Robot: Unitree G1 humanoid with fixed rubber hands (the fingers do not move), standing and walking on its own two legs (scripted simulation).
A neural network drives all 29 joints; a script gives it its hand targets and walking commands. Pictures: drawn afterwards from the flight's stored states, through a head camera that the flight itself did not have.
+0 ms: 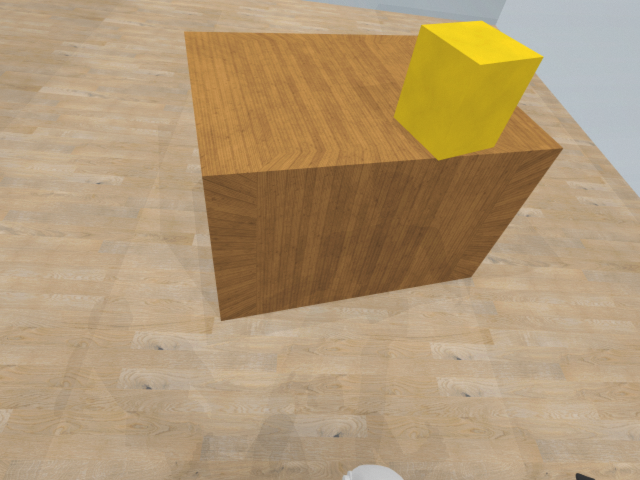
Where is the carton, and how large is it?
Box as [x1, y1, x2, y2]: [394, 21, 542, 160]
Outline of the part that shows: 541,55 482,21 421,25 394,117 438,160 491,147 497,140 542,58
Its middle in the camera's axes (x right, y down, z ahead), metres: +0.37 -0.38 +1.00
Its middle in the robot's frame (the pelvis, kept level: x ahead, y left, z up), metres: +1.02 -0.35 +0.02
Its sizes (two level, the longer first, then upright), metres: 0.210 0.200 0.250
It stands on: a pedestal, 0.64 m high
